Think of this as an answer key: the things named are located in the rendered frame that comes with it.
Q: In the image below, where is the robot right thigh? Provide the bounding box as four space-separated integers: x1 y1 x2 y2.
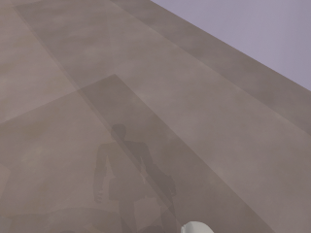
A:
181 221 214 233

